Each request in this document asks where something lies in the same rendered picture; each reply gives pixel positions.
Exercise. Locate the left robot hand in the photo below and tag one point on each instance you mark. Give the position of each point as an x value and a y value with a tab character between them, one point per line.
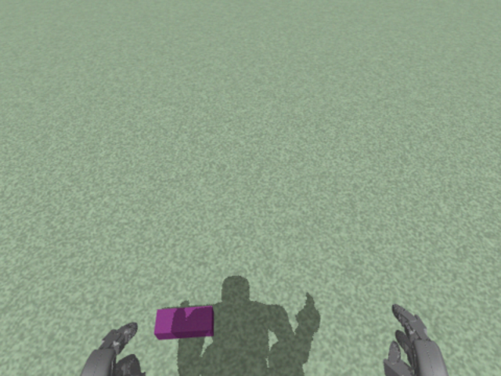
102	361

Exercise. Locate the right robot hand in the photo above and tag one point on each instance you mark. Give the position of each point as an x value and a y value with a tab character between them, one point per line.
424	355

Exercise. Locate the carton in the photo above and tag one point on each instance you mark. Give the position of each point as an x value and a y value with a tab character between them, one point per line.
190	322

